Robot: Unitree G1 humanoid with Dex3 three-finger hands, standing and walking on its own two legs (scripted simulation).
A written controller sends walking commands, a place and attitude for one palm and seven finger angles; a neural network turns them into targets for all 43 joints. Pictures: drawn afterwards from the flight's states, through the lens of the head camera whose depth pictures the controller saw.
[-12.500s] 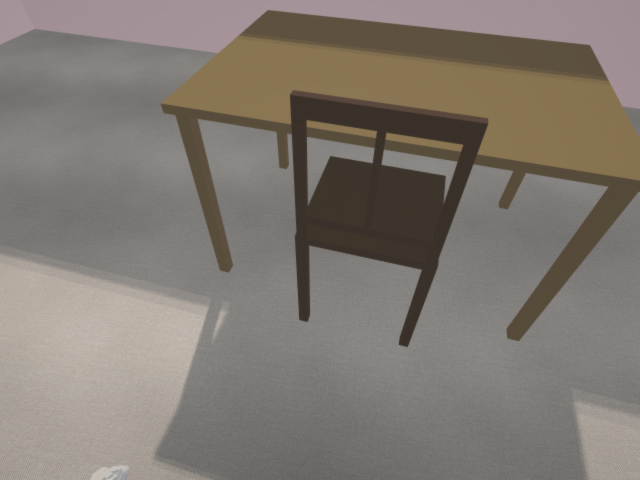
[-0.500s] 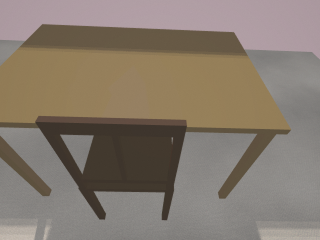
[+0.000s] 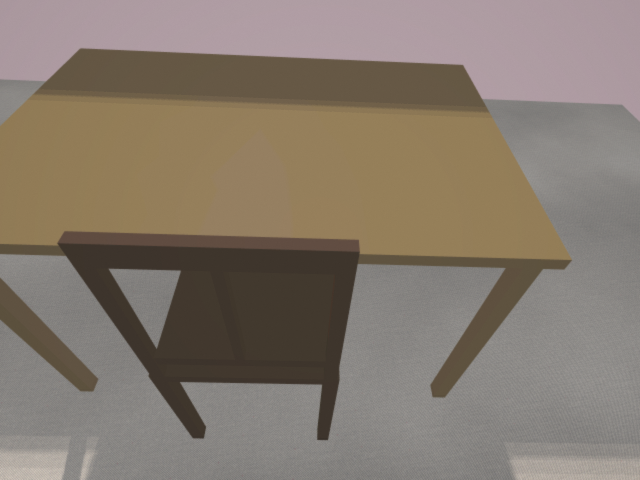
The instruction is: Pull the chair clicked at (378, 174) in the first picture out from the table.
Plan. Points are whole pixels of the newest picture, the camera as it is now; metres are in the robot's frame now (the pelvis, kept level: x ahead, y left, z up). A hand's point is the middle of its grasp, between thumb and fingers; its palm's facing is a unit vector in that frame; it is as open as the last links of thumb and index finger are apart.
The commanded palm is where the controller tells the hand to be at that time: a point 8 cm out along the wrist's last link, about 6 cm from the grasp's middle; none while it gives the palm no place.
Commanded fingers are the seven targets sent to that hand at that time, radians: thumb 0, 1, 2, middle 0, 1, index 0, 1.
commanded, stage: look again from close up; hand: left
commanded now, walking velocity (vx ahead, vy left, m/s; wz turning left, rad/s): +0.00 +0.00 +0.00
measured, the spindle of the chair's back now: (231, 317) +0.38 +0.17 -0.10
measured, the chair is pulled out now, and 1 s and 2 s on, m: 0.00 0.00 0.00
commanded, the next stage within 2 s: none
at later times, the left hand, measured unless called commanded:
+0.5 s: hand out of the picture -0.02 +0.16 -0.18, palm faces +0.02 -0.99 -0.16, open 7.4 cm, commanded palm none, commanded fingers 0.00 0.90 0.90 -0.20 -0.30 -0.20 -0.30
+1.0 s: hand out of the picture -0.03 +0.16 -0.18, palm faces +0.02 -0.99 -0.15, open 7.4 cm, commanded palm none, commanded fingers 0.00 0.90 0.90 -0.20 -0.30 -0.20 -0.30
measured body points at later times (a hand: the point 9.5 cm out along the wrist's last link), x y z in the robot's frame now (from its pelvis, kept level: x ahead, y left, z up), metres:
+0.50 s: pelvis -0.01 +0.00 +0.00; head +0.00 +0.01 +0.45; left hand -0.02 +0.21 -0.16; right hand -0.01 -0.22 -0.16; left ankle -0.02 +0.08 -0.74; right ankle -0.03 -0.11 -0.74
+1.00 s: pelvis -0.01 +0.01 +0.00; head -0.01 +0.02 +0.45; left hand -0.03 +0.21 -0.17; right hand -0.03 -0.21 -0.16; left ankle -0.02 +0.08 -0.74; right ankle -0.03 -0.11 -0.74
